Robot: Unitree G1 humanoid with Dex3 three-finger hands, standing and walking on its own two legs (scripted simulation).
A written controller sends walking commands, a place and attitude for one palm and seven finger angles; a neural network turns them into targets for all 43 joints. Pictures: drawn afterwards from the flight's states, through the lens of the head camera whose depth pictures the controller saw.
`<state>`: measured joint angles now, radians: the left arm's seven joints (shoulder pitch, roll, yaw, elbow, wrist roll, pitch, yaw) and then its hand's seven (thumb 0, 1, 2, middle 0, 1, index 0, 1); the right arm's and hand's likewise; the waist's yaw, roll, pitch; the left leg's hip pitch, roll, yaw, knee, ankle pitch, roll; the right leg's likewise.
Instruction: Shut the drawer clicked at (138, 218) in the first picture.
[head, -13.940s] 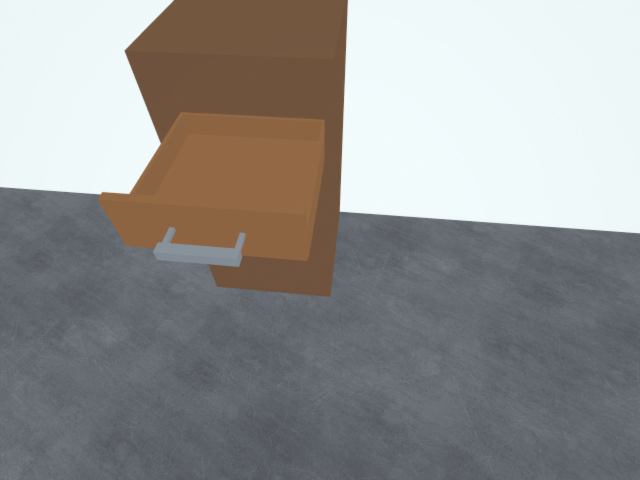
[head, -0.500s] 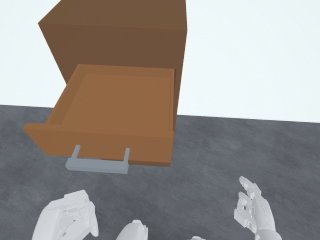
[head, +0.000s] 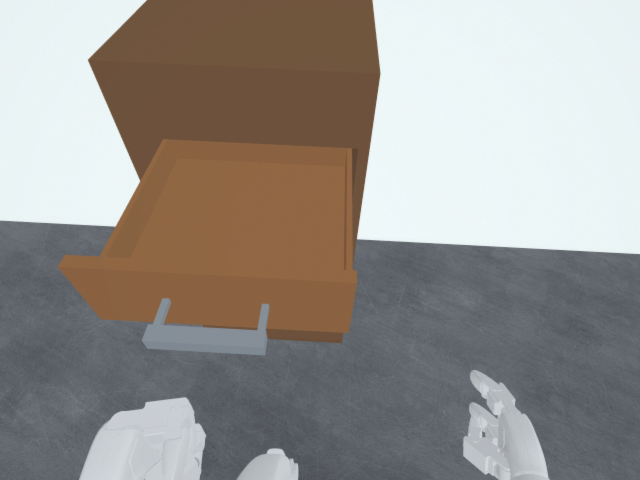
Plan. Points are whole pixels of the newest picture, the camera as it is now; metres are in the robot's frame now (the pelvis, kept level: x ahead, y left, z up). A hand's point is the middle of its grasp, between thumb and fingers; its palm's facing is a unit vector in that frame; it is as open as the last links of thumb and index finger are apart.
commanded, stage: raise the hand and make a fist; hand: left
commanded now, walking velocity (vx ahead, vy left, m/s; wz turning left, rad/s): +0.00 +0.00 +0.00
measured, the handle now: (210, 324) +0.32 +0.18 -0.01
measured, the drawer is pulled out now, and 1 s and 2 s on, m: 0.28 0.28 0.28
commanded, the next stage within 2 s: bring the fist close to the handle in 0.20 s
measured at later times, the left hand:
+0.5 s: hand (210, 463) +0.14 +0.12 +0.07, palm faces +0.03 -1.00 -0.01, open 3.3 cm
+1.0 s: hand (230, 427) +0.18 +0.12 +0.03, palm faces +0.00 -1.00 -0.02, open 3.3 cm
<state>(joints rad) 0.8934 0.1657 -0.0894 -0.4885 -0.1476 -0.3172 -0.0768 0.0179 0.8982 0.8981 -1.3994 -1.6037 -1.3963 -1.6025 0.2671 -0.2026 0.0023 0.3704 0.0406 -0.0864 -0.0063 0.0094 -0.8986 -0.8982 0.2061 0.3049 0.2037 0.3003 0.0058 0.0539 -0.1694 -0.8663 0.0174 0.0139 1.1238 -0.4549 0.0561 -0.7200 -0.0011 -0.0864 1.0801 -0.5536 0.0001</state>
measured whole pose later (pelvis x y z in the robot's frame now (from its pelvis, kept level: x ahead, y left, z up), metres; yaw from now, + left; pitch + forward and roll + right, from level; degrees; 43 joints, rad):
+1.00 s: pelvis +0.00 -0.03 -0.03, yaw +0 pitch +17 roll -3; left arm 0.65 0.17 -0.01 -0.20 -0.17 -0.46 -0.11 0.02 0.90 0.90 -1.40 -1.60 -1.40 -1.60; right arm 0.21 -0.21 -0.01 0.46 0.02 -0.08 -0.03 0.01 -0.90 -0.90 0.21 0.30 0.20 0.30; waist -0.01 0.04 -0.19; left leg -1.06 0.04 -0.01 1.26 -0.51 0.02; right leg -0.92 0.02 -0.11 1.24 -0.63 -0.04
